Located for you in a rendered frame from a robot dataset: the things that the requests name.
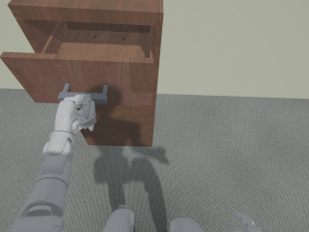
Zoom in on robot left hand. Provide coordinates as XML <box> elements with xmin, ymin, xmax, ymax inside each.
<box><xmin>54</xmin><ymin>94</ymin><xmax>97</xmax><ymax>137</ymax></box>

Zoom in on drawer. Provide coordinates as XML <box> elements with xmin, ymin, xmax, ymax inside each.
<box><xmin>0</xmin><ymin>21</ymin><xmax>154</xmax><ymax>106</ymax></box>

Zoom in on right robot thigh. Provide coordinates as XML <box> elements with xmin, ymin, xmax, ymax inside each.
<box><xmin>169</xmin><ymin>217</ymin><xmax>204</xmax><ymax>232</ymax></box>

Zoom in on robot right hand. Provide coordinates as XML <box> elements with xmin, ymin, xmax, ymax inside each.
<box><xmin>234</xmin><ymin>211</ymin><xmax>262</xmax><ymax>232</ymax></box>

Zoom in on handle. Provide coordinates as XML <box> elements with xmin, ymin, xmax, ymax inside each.
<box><xmin>58</xmin><ymin>83</ymin><xmax>108</xmax><ymax>104</ymax></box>

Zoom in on left robot shin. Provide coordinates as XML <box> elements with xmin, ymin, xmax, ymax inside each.
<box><xmin>118</xmin><ymin>205</ymin><xmax>127</xmax><ymax>210</ymax></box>

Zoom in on robot left forearm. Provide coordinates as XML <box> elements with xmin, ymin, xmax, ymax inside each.
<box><xmin>9</xmin><ymin>130</ymin><xmax>75</xmax><ymax>232</ymax></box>

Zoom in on cabinet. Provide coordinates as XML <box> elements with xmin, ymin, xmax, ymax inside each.
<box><xmin>8</xmin><ymin>0</ymin><xmax>164</xmax><ymax>147</ymax></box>

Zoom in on robot left upper arm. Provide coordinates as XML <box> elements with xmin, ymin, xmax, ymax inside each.
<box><xmin>12</xmin><ymin>216</ymin><xmax>65</xmax><ymax>232</ymax></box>

